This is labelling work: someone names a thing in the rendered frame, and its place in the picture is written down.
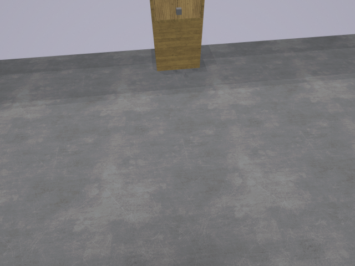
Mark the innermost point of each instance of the cabinet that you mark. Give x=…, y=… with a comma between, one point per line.
x=177, y=42

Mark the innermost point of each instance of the drawer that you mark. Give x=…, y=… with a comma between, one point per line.
x=166, y=9

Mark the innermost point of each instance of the handle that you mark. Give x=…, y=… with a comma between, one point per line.
x=178, y=11

